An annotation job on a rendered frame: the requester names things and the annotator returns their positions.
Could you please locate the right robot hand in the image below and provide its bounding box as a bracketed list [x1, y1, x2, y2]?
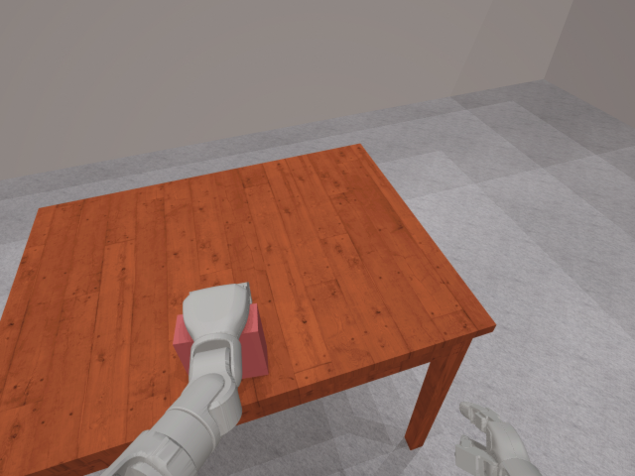
[455, 402, 531, 476]

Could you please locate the sponge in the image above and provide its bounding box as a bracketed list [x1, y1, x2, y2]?
[173, 303, 269, 379]

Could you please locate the robot left forearm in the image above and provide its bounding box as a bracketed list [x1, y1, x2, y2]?
[100, 333, 242, 476]

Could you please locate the table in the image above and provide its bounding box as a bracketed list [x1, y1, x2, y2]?
[0, 144, 496, 476]

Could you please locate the left robot hand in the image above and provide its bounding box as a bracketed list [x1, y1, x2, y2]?
[183, 282, 252, 342]

